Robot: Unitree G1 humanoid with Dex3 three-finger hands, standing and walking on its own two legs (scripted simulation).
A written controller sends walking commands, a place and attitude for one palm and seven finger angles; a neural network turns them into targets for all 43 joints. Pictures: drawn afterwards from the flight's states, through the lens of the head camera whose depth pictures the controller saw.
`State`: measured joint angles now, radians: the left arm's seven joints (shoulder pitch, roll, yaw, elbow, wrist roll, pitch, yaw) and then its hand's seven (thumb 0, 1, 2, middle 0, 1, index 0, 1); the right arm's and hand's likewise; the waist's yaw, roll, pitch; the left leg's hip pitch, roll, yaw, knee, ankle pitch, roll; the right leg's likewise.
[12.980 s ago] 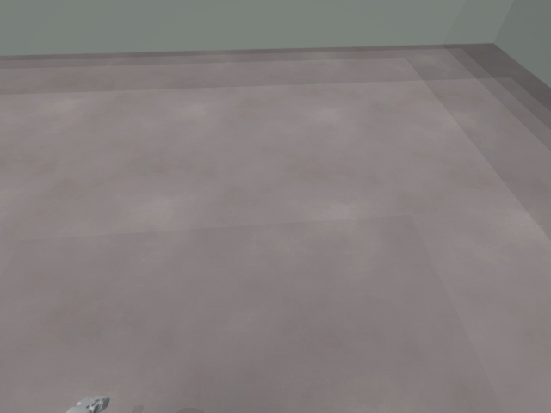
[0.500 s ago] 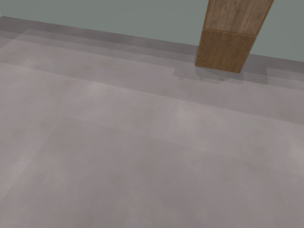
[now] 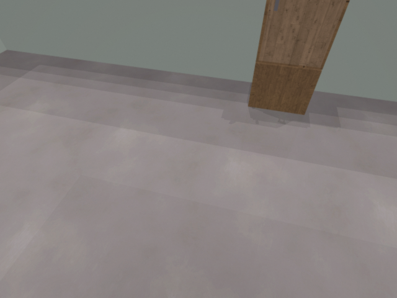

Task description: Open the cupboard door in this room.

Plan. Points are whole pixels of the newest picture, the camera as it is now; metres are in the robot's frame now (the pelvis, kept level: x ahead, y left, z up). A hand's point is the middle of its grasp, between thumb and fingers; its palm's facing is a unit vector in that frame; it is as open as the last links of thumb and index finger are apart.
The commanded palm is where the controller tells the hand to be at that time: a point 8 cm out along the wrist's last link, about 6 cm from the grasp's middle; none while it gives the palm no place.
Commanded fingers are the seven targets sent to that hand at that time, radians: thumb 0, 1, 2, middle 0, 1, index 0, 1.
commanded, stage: stand and wait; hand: left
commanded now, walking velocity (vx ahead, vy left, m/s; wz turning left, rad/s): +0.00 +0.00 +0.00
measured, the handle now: out of the picture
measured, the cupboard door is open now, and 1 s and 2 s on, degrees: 0 0 0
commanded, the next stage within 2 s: turn or walk to find it in 0.14 s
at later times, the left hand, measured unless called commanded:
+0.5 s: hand out of the picture +0.00 +0.19 -0.19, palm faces +0.12 -0.97 -0.20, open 7.4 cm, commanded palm none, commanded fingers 0.00 0.90 0.90 -0.20 -0.30 -0.20 -0.30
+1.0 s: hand out of the picture -0.04 +0.17 -0.18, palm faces +0.21 -0.96 -0.20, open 7.4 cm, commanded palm none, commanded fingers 0.00 0.90 0.90 -0.20 -0.30 -0.20 -0.30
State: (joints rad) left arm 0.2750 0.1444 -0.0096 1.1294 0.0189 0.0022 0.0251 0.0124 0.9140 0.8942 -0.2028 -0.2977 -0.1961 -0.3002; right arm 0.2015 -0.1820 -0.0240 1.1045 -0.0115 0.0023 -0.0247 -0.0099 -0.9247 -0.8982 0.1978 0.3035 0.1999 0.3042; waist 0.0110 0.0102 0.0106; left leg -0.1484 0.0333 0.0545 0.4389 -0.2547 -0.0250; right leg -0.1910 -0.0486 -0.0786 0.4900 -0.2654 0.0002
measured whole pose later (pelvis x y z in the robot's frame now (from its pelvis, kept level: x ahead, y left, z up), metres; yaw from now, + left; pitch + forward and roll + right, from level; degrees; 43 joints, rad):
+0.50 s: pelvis -0.02 +0.01 -0.01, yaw +4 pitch -2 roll -1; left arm 0.23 0.17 0.04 1.08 0.02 0.04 0.03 0.01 0.90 0.89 -0.20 -0.30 -0.20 -0.30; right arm 0.32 -0.13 -0.04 1.11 -0.02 0.03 -0.01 0.01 -0.91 -0.90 0.20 0.30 0.20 0.30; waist -0.01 -0.01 0.04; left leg -0.29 0.01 -0.01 0.62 -0.31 -0.01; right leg -0.26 -0.08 -0.14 0.60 -0.30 0.01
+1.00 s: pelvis -0.02 +0.00 -0.01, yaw +9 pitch -1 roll +0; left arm 0.25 0.16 0.01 1.10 0.01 0.01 0.03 0.01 0.90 0.89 -0.20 -0.30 -0.20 -0.30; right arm 0.22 -0.18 -0.02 1.10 -0.02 0.01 -0.02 0.01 -0.91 -0.90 0.19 0.30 0.20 0.30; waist 0.02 0.00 0.05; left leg -0.24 0.01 0.00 0.52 -0.26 -0.02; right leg -0.19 -0.04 -0.12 0.54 -0.33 -0.01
